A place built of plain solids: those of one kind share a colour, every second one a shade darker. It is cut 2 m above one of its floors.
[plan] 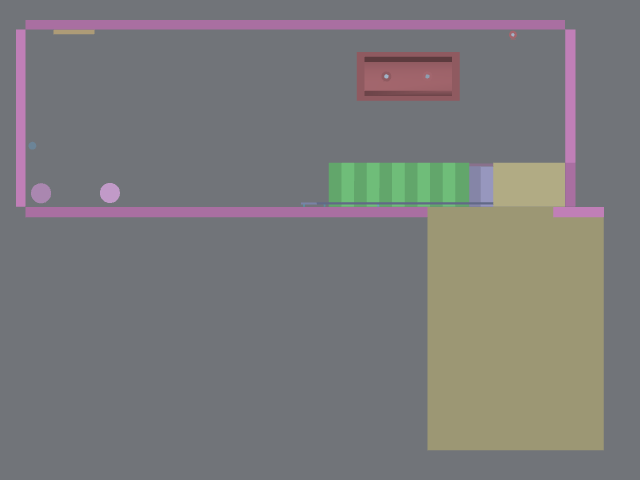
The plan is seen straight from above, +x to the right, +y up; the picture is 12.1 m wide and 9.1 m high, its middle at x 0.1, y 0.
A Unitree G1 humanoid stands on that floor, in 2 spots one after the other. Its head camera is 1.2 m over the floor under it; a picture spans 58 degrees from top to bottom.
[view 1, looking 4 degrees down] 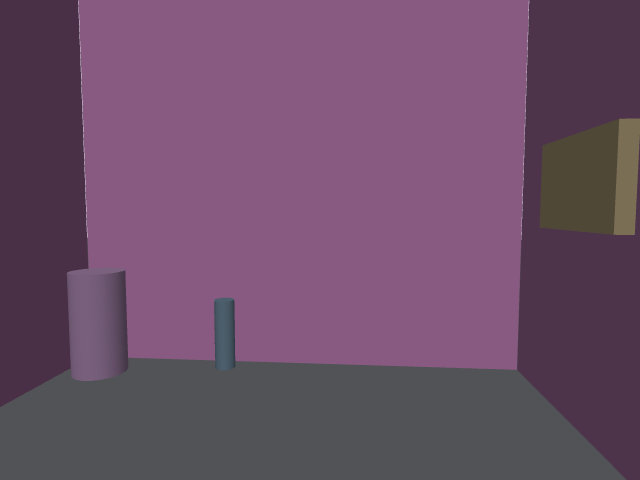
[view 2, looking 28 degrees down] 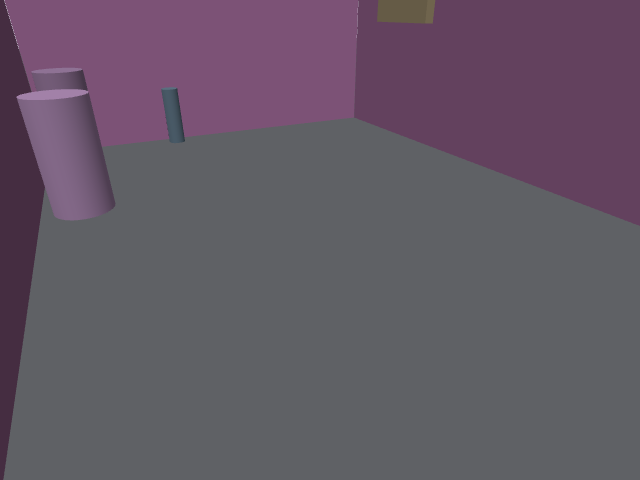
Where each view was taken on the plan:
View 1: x -2.19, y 2.79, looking -175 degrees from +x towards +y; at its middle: wall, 3.31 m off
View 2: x -0.73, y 1.09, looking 153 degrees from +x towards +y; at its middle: ground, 2.56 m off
